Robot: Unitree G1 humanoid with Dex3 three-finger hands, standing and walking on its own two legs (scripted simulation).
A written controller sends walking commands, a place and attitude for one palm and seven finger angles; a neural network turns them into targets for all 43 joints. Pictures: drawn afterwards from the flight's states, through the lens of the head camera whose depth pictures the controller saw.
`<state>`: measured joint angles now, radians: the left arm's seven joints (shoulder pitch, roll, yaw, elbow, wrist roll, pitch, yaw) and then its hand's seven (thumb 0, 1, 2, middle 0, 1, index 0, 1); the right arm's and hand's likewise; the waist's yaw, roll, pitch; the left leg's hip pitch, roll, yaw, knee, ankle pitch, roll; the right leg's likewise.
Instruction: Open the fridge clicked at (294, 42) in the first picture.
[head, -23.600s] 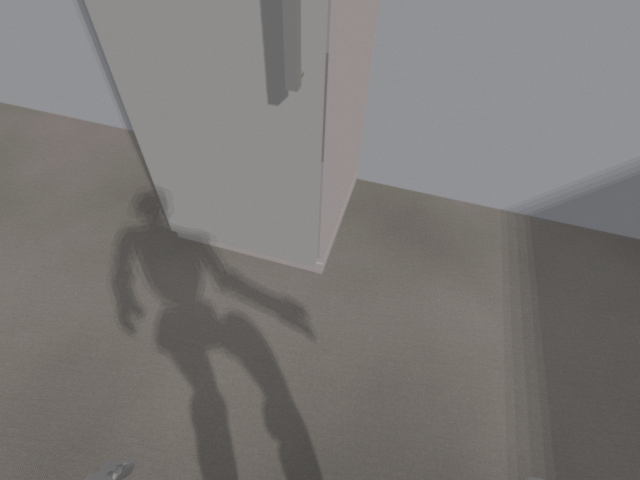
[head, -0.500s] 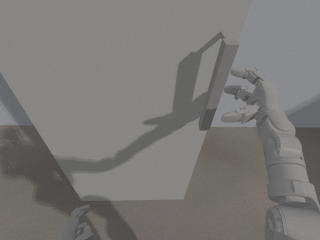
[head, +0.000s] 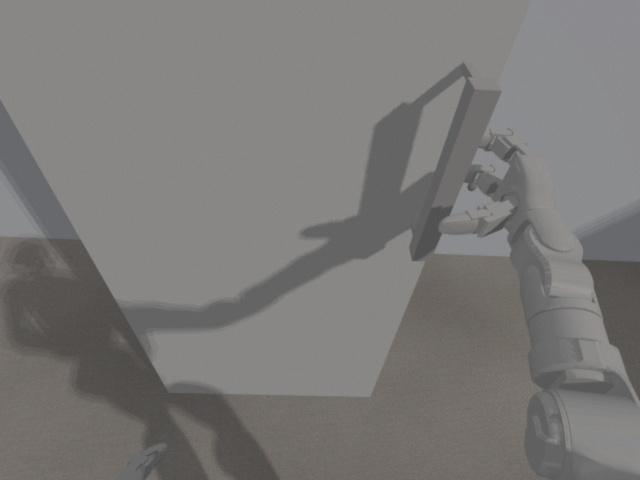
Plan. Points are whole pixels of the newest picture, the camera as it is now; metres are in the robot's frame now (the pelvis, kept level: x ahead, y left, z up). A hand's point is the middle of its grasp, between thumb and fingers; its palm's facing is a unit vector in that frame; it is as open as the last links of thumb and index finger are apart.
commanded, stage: slide the fingers in behind the handle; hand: right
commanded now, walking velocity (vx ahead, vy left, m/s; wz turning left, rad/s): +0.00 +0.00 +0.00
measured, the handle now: (441, 173) +0.47 -0.10 +0.18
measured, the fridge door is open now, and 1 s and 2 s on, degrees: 0 0 0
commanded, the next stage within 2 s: grip the handle and tug to test in 1.64 s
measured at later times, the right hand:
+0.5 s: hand (458, 185) +0.42 -0.11 +0.19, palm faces -0.09 +1.00 +0.01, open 14.0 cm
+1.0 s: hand (446, 195) +0.41 -0.10 +0.19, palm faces -0.09 +1.00 +0.01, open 14.0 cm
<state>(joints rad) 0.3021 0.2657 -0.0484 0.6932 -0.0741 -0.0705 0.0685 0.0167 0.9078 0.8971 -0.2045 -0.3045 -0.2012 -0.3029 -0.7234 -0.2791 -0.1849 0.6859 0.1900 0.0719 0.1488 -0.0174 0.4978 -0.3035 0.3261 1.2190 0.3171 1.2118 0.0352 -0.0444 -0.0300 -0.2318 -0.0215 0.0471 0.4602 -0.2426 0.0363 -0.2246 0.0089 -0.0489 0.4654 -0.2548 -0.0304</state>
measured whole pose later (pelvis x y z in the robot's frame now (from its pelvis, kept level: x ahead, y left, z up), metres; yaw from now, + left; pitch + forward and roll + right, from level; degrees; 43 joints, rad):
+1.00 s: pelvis +0.00 +0.00 +0.00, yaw +0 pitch -1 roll +0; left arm 0.21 0.24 -0.06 0.65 -0.06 -0.01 0.06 0.02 0.91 0.90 -0.20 -0.30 -0.20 -0.30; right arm -0.64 -0.18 -0.10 0.46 0.19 0.23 0.06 -0.02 0.50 -0.30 0.30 1.20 0.30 1.20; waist 0.01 -0.04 -0.03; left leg -0.19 -0.02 0.05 0.44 -0.24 0.03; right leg -0.19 0.01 -0.05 0.44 -0.25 -0.03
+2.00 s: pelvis +0.00 +0.00 +0.00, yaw +0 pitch +0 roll +0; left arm 0.23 0.24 -0.05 0.66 -0.06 -0.01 0.05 0.02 0.91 0.90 -0.20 -0.30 -0.20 -0.30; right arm -0.68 -0.16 -0.09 0.52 0.17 0.16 0.05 -0.02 0.25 -0.41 0.33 1.23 0.33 1.23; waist 0.01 -0.04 -0.03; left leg -0.20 -0.03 0.05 0.42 -0.23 0.04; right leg -0.19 0.01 -0.05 0.43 -0.24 -0.03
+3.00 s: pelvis +0.01 +0.00 +0.00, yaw +1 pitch +0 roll +0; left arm 0.24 0.24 -0.05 0.64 -0.06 0.02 0.06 0.02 0.91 0.90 -0.20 -0.30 -0.20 -0.30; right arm -0.63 -0.17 -0.10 0.45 0.17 0.21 0.03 0.00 -0.64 -0.83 0.41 1.40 0.40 1.40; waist 0.02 -0.04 -0.04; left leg -0.18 -0.03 0.03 0.40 -0.22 0.04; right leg -0.17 0.00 -0.06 0.41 -0.24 -0.03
